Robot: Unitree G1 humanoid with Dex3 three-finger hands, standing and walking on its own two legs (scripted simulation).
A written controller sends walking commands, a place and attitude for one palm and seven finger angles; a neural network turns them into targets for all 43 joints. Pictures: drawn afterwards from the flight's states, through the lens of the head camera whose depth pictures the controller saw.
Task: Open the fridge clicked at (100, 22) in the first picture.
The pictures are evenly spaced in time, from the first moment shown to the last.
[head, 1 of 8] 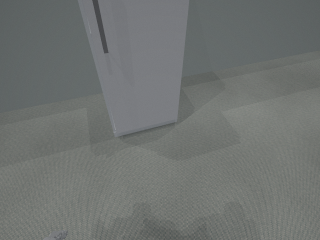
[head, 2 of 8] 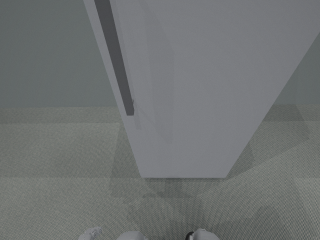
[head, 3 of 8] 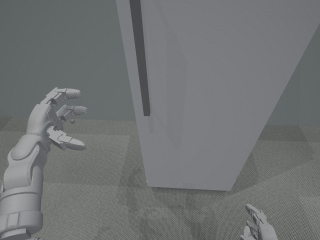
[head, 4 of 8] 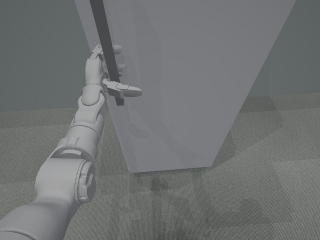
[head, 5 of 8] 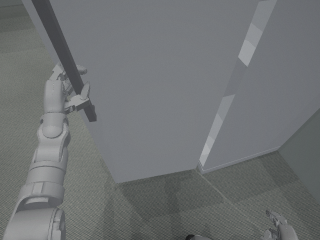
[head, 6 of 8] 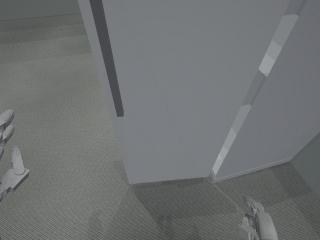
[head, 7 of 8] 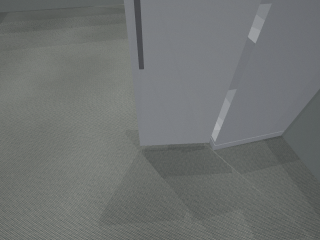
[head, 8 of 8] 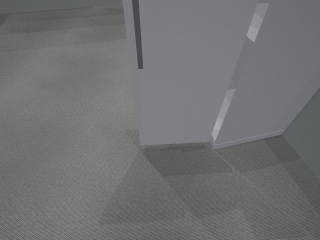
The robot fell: no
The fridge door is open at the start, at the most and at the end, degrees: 0 87 80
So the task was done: yes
